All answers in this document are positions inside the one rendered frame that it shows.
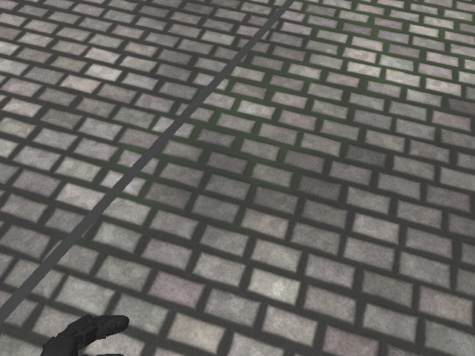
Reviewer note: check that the robot left hand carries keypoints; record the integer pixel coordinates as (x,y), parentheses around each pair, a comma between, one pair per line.
(83,332)

